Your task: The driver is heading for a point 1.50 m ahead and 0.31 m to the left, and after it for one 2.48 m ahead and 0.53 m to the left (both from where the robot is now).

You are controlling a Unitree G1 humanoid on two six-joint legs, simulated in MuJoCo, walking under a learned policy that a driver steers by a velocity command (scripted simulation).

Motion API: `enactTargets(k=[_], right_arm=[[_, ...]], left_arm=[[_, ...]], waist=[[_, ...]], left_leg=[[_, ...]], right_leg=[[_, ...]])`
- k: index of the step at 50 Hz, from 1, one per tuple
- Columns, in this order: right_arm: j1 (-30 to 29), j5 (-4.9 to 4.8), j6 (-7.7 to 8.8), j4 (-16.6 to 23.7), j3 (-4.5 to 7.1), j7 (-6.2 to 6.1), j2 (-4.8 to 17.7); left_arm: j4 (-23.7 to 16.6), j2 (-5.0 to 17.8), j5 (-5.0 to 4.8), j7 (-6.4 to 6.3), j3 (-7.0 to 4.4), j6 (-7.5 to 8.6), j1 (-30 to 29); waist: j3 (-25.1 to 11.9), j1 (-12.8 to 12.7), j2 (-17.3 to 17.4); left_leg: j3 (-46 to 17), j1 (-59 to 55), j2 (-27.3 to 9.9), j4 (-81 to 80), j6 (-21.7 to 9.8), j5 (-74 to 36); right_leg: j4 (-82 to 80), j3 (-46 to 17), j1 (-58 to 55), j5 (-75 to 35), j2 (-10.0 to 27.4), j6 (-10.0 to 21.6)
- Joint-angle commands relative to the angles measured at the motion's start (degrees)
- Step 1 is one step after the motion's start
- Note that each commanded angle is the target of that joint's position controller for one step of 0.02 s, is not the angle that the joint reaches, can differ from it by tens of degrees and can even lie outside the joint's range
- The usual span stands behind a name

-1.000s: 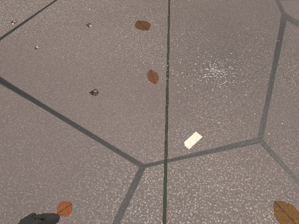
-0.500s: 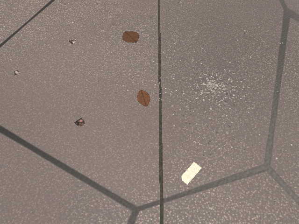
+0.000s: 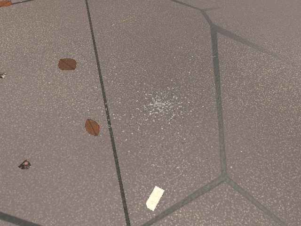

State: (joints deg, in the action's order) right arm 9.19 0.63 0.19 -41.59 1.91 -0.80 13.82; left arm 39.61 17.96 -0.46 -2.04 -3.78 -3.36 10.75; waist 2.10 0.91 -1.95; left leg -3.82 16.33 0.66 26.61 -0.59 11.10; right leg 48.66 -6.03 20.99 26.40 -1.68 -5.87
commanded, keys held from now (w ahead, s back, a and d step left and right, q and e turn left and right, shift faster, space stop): no key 0.06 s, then q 0.66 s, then no key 0.28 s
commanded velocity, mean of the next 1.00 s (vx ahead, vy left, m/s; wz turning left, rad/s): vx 0.00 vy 0.00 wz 0.32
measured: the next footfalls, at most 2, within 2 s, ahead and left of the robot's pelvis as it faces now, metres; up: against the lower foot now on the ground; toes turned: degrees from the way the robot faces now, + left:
right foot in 0.10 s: +0.02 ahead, -0.15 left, +0.00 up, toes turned +4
right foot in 0.88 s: +0.07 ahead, -0.11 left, +0.00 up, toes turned +13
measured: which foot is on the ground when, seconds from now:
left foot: down 0.00-0.88, up 0.90-1.00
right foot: up 0.00-0.08, down 0.10-0.40, up 0.42-0.86, down 0.88-1.00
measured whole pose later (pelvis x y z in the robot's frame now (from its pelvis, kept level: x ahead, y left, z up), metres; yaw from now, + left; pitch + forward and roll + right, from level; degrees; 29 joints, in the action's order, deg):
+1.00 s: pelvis +0.01 -0.03 +0.00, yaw +24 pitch +0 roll +0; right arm 9.3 -0.1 -2.5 -38.2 3.8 -1.7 18.2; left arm 41.7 14.8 1.2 -0.6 -2.9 1.4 11.3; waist 1.8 -0.6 2.6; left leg -9.9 23.3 6.5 49.7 2.7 27.2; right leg 26.6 -2.6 13.0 13.8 -1.3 0.6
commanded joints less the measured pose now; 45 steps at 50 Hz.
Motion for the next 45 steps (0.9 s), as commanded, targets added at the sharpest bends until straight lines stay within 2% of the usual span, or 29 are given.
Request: enactTargets(k=[1,3,4,5,6,7,8,9,10,13,15,16,18,19,20,21,22,23,24,25,26,28,33,36,40,42,43,44,45], right_arm=[[-0.3,-0.27,0.03,2.6,2.29,-0.22,9.8],[-0.9,-0.99,-0.02,1.9,1.90,-0.14,9.3],[1.5,-1.10,0.41,0.9,1.42,0.04,8.3],[2.3,-0.48,1.23,0.5,1.06,0.51,7.9],[3.6,-0.02,2.15,0.8,0.98,1.19,7.2],[0.2,-0.25,2.29,1.0,0.97,1.19,7.3],[-2.7,-0.65,2.01,1.7,1.41,1.02,8.6],[-3.4,-1.01,1.56,2.0,1.75,0.67,8.8],[-2.6,-1.21,0.97,2.1,1.99,0.41,9.0],[-0.1,-1.29,-0.05,2.6,2.62,0.45,8.5],[0.6,-1.34,-0.44,3.2,2.94,0.96,7.9],[0.7,-1.48,-0.67,3.5,2.93,1.31,7.4],[2.8,-1.65,-0.93,3.1,2.99,1.98,6.9],[4.2,-1.54,-0.99,2.7,3.39,2.23,7.6],[4.8,-1.19,-0.93,3.3,4.40,2.08,10.6],[5.4,-0.88,-0.74,4.8,6.12,1.62,18.2],[9.6,0.87,0.37,4.7,4.90,1.90,15.8],[7.5,0.91,1.38,5.1,4.32,1.86,14.3],[4.7,-0.06,1.72,5.7,4.31,1.50,13.7],[2.5,-0.99,1.42,6.1,4.24,0.98,13.5],[1.7,-1.41,1.02,6.4,3.87,0.38,12.8],[1.9,-1.27,0.10,6.7,3.70,-0.32,12.4],[2.1,-1.27,-1.07,7.6,4.33,-1.35,13.2],[0.9,-1.08,-1.72,8.3,4.70,-1.27,13.7],[-0.3,-0.97,-2.39,8.6,4.30,-0.79,12.7],[-1.5,-1.36,-2.78,8.6,3.87,-0.74,12.0],[-1.8,-1.71,-2.90,8.5,3.55,-0.81,11.3],[0.2,-1.44,-2.71,7.9,3.06,-0.83,9.9],[3.3,-0.26,-2.36,7.4,2.28,-0.66,7.5]], left_arm=[[-3.0,2.5,-0.28,0.34,-0.37,0.82,0.4],[-1.2,2.4,-0.03,0.53,-0.47,1.05,2.8],[-1.0,2.8,0.67,0.50,-0.40,1.16,2.5],[-1.4,5.3,1.45,0.09,-0.77,1.18,3.1],[-0.7,9.1,1.75,-0.14,-1.79,1.01,3.0],[-0.4,6.5,1.71,0.30,-1.53,1.14,2.8],[-0.7,5.5,1.93,0.44,-1.31,1.36,1.9],[-0.6,6.2,1.97,0.17,-1.60,1.49,1.8],[-0.7,6.7,1.60,-0.07,-1.83,1.71,1.9],[-1.0,6.8,1.07,-1.13,-2.18,2.26,1.7],[-1.9,6.7,0.83,-1.73,-2.12,2.54,-0.6],[-2.1,7.1,0.56,-1.87,-2.28,2.62,-1.2],[-2.2,8.0,-0.36,-1.98,-2.69,2.28,-3.4],[-1.8,7.6,-0.63,-1.93,-2.69,2.03,-2.6],[-1.1,6.2,-0.22,-1.67,-2.52,2.01,0.6],[-4.0,3.2,1.60,-1.72,-1.52,2.07,-0.8],[-5.0,2.8,1.18,-1.87,-1.22,2.40,-4.4],[-4.6,4.1,0.31,-1.59,-1.58,2.41,-3.2],[-3.4,4.8,0.28,-1.47,-1.92,2.39,-2.4],[-2.9,5.5,0.68,-1.66,-2.29,2.53,-2.4],[-2.8,5.8,0.81,-1.72,-2.54,2.61,-2.8],[-2.6,4.1,0.37,-1.20,-2.16,2.78,-2.1],[-3.0,3.0,0.20,-0.76,-1.61,3.18,-4.3],[-3.0,3.5,0.00,-0.22,-1.74,3.76,-4.6],[-2.4,4.0,-0.24,0.83,-1.76,4.71,-3.0],[-1.9,3.3,-0.13,1.46,-1.62,5.23,-1.4],[-1.4,2.9,0.20,1.67,-1.58,5.51,-0.1],[-1.7,4.4,1.08,1.61,-1.74,5.64,0.1],[-2.8,7.3,2.17,1.39,-1.92,5.50,-0.2]], waist=[[-7.5,0.6,13.9],[-6.4,-1.3,12.3],[-5.7,-1.0,10.7],[-6.6,-0.8,7.0],[-6.5,1.5,-1.8],[-6.5,-0.8,-4.4],[-3.6,-1.6,-4.5],[-1.9,-1.8,-5.4],[-0.6,-1.8,-7.2],[-0.3,-1.3,-9.7],[-0.4,-0.9,-9.6],[-0.3,-0.9,-8.4],[-1.5,0.4,-6.0],[-2.4,0.7,-4.6],[-3.0,-0.1,3.1],[-2.6,-0.7,19.1],[-7.5,2.9,17.0],[-7.0,1.3,11.9],[-6.3,0.2,7.5],[-5.7,-0.2,5.1],[-6.1,-0.5,5.6],[-6.9,-0.8,7.4],[-6.4,0.3,8.9],[-5.5,0.6,10.3],[-6.8,0.9,11.1],[-6.9,-0.4,10.5],[-6.6,-1.4,9.9],[-6.7,-1.0,7.2],[-7.5,1.1,-3.8]], left_leg=[[-10.9,-8.6,-11.3,-4.9,-11.5,-20.3],[-10.7,-6.2,-10.3,-4.0,-9.9,-16.1],[-11.0,-2.8,-9.3,-4.5,-7.6,-13.0],[-10.0,1.9,-8.2,-3.5,-4.6,-9.0],[-4.9,4.4,-3.4,-2.1,-1.8,-2.8],[-1.5,1.3,-0.9,0.3,0.5,1.5],[-1.1,2.4,0.0,2.6,1.2,1.4],[-0.8,4.2,0.4,4.8,1.0,0.6],[-0.7,5.7,0.7,6.8,0.9,-0.2],[1.4,8.0,0.4,15.0,0.4,7.5],[2.8,9.6,-1.0,20.9,0.1,14.8],[3.3,9.9,-1.6,20.4,-0.2,16.8],[5.7,4.4,-1.1,12.7,-1.0,9.7],[5.4,0.2,0.1,7.3,-1.8,3.3],[-2.2,-4.4,-2.3,0.3,-3.9,-9.2],[-26.3,-9.7,-15.5,-6.4,-13.6,-20.3],[-34.6,-12.1,-20.5,-8.9,-20.2,-23.0],[-30.0,-12.1,-19.8,-7.5,-19.6,-22.7],[-25.0,-11.4,-16.9,-6.4,-16.6,-20.2],[-22.3,-11.1,-15.1,-6.2,-14.2,-17.9],[-20.1,-9.9,-13.3,-6.4,-12.8,-17.5],[-17.9,-9.1,-10.7,-7.1,-12.2,-17.2],[-20.1,-9.3,-9.3,-7.9,-12.2,-8.1],[-22.7,-6.0,-8.6,-8.3,-12.2,-3.5],[-24.5,-5.7,-9.1,-6.3,-11.8,-7.3],[-24.5,-5.1,-8.1,-4.3,-10.6,-8.7],[-23.7,-3.5,-6.7,-3.2,-9.0,-7.7],[-21.7,-0.6,-4.5,-0.9,-6.2,-2.4],[-14.2,3.7,1.6,9.3,-2.5,11.5]], right_leg=[[-12.3,3.4,-4.3,-3.6,0.7,0.2],[-25.9,4.6,-10.5,-13.8,0.2,2.1],[-30.1,2.6,-15.2,-18.6,1.2,3.6],[-28.0,-0.8,-21.0,-24.7,5.5,5.4],[-23.8,-2.1,-20.3,-26.5,8.4,8.4],[-25.4,-2.2,-14.6,-16.7,8.3,10.2],[-27.3,-2.9,-12.0,-11.7,8.3,10.4],[-28.2,-3.4,-10.8,-10.7,8.8,10.2],[-28.7,-4.2,-10.2,-12.2,10.1,10.7],[-28.3,-7.0,-9.4,-20.5,16.1,14.3],[-27.1,-8.0,-9.4,-29.0,19.9,16.8],[-26.2,-7.1,-9.8,-31.8,20.4,16.9],[-22.5,-2.6,-8.6,-33.0,18.3,14.4],[-19.0,0.2,-7.2,-29.6,15.9,12.3],[-10.0,5.4,-3.6,-20.3,11.1,8.5],[5.4,11.4,10.5,1.7,0.3,1.9],[17.1,1.4,13.1,14.6,-1.2,2.1],[22.1,-0.8,14.5,12.2,0.3,2.7],[22.7,-0.7,14.9,8.0,1.4,3.0],[20.3,-0.8,15.7,3.7,2.4,3.0],[18.3,-0.8,13.7,0.7,2.9,2.7],[15.4,0.4,11.0,-2.8,1.5,1.7],[1.4,0.1,8.5,-4.9,0.2,0.3],[-4.0,-0.1,4.7,-5.0,-0.5,0.4],[-10.3,1.1,-0.5,-5.6,0.1,1.6],[-18.5,2.2,-4.9,-10.1,0.1,2.9],[-25.3,2.9,-8.9,-15.7,0.3,4.1],[-28.4,-0.4,-13.1,-20.4,4.4,5.6],[-31.7,-11.2,-16.5,-26.8,14.8,9.7]])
